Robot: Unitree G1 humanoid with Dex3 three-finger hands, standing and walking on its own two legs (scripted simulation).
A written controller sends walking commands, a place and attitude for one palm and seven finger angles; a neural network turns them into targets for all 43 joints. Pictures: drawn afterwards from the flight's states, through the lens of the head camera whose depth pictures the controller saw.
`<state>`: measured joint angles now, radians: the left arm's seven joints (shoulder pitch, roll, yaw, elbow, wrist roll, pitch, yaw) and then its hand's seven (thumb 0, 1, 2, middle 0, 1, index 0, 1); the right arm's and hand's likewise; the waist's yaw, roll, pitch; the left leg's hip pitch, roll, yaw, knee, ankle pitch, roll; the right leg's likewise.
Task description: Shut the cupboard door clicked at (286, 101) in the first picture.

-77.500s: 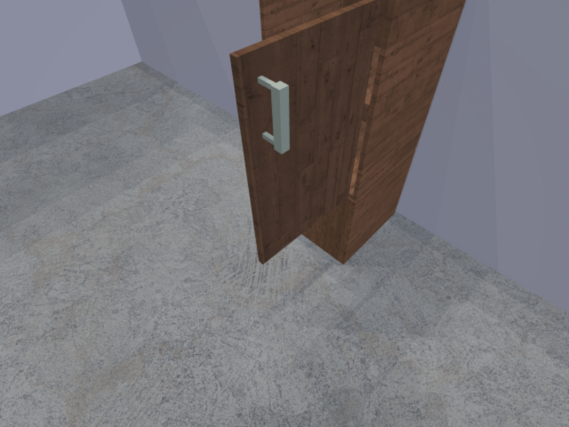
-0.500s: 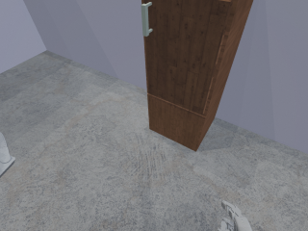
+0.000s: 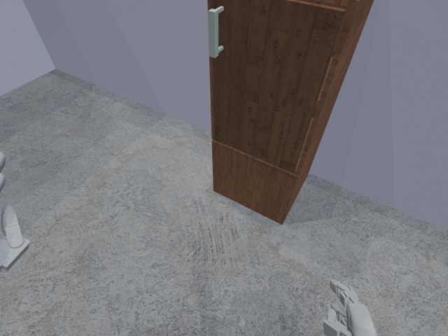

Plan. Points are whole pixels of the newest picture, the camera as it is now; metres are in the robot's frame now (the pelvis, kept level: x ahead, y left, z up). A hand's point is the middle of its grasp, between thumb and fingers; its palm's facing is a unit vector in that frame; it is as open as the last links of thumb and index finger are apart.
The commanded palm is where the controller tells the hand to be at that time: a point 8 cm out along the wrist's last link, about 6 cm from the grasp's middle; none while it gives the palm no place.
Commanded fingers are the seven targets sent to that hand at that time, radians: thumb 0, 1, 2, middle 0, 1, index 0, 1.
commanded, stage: stop stepping back and stand still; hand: left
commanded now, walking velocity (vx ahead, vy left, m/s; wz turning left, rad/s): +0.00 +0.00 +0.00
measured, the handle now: (217, 32) +0.91 +0.07 +0.14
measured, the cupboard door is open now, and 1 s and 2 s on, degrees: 0 0 0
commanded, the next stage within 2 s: let the arm hang, fingers relaxed in 0.10 s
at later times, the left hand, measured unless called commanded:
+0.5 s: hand out of the picture +0.05 +0.18 -0.16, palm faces -0.04 -0.99 -0.17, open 7.4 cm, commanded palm none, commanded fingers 0.00 0.90 0.90 -0.20 -0.30 -0.20 -0.30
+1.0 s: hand out of the picture -0.07 +0.20 -0.17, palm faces +0.05 -0.97 -0.22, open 7.4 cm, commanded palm none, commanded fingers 0.00 0.90 0.90 -0.20 -0.30 -0.20 -0.30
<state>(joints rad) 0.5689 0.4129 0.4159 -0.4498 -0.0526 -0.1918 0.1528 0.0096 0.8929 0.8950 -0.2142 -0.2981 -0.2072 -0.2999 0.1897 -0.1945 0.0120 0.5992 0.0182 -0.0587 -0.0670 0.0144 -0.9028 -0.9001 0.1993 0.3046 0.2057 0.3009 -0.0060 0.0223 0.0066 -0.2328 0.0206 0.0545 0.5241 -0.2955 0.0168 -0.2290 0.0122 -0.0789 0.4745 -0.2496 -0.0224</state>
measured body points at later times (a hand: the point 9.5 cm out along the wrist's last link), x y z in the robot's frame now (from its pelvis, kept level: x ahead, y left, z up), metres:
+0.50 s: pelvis -0.03 +0.01 +0.00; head -0.02 +0.02 +0.45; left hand +0.05 +0.23 -0.14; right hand +0.05 -0.25 -0.13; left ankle -0.01 +0.10 -0.74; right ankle +0.00 -0.10 -0.74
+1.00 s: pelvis -0.04 +0.02 +0.00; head -0.05 +0.00 +0.45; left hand -0.07 +0.25 -0.15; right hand -0.06 -0.19 -0.16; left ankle -0.01 +0.10 -0.74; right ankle +0.00 -0.10 -0.74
